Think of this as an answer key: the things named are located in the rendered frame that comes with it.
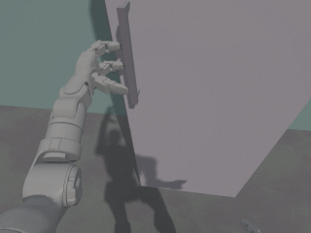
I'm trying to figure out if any left robot hand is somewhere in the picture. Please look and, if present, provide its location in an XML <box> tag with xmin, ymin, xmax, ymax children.
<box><xmin>74</xmin><ymin>40</ymin><xmax>129</xmax><ymax>95</ymax></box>

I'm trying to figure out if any right robot hand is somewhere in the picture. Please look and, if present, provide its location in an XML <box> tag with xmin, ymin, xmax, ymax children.
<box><xmin>239</xmin><ymin>218</ymin><xmax>260</xmax><ymax>233</ymax></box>

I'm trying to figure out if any handle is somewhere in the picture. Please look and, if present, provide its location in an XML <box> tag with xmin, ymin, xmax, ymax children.
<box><xmin>117</xmin><ymin>1</ymin><xmax>140</xmax><ymax>105</ymax></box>

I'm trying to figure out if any fridge door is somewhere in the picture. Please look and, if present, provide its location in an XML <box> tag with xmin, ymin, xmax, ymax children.
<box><xmin>105</xmin><ymin>0</ymin><xmax>311</xmax><ymax>198</ymax></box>

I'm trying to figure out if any left robot forearm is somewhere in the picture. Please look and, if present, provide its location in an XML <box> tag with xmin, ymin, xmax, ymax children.
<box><xmin>22</xmin><ymin>75</ymin><xmax>94</xmax><ymax>202</ymax></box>

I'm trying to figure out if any robot left upper arm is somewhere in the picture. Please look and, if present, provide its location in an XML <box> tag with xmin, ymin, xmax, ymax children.
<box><xmin>0</xmin><ymin>163</ymin><xmax>83</xmax><ymax>233</ymax></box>

